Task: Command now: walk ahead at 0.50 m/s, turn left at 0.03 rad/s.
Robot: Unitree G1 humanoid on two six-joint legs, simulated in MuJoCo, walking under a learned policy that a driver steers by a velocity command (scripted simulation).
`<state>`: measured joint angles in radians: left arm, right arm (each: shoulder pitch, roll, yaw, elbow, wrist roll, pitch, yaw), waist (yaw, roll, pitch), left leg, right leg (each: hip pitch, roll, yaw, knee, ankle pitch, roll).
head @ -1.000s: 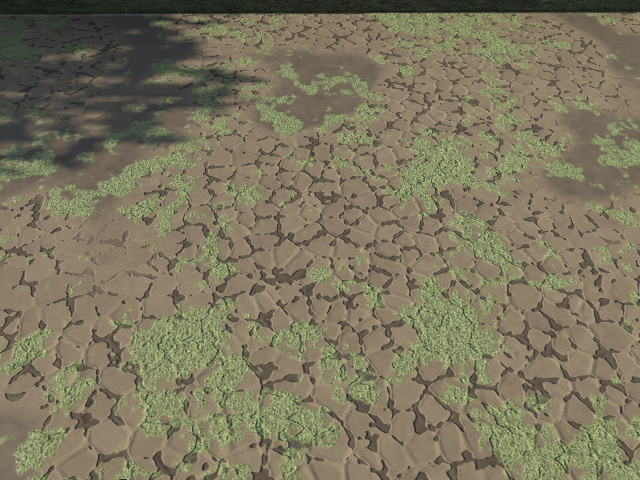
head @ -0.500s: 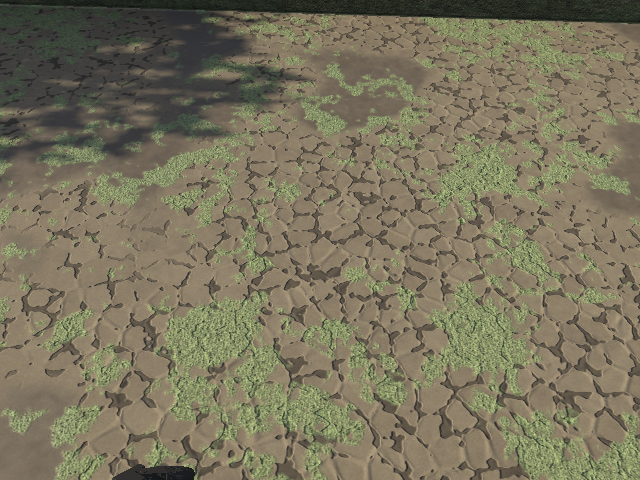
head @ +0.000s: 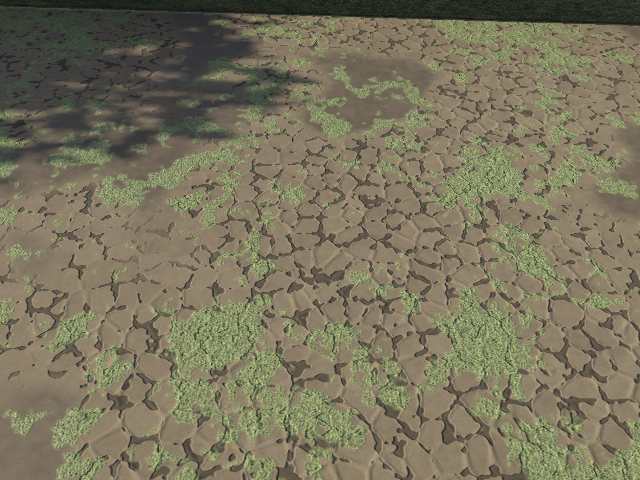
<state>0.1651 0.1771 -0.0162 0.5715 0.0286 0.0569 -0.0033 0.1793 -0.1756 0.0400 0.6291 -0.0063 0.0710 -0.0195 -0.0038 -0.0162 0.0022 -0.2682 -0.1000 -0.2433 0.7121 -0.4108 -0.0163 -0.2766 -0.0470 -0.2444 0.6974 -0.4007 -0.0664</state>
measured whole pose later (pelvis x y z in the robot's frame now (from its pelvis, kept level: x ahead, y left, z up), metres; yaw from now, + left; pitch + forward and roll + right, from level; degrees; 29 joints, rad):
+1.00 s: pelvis +0.01 +0.01 +0.00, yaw +0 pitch -1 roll +0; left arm 0.17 0.16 -0.03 0.57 0.03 0.05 0.00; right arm 0.15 -0.17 0.05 0.63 -0.01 0.07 -0.02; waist 0.00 -0.01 0.00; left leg -0.26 -0.10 -0.20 0.71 -0.42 0.00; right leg -0.26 -0.06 -0.24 0.69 -0.42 -0.05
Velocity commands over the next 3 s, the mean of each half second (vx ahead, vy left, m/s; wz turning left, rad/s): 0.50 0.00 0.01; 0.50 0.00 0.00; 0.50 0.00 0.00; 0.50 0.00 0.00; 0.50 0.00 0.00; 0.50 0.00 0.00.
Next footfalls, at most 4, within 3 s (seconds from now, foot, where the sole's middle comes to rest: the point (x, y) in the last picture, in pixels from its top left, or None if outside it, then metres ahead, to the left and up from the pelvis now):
none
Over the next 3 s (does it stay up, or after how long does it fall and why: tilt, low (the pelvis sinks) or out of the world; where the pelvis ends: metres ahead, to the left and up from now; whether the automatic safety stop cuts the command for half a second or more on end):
stays up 0.03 0.03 0.00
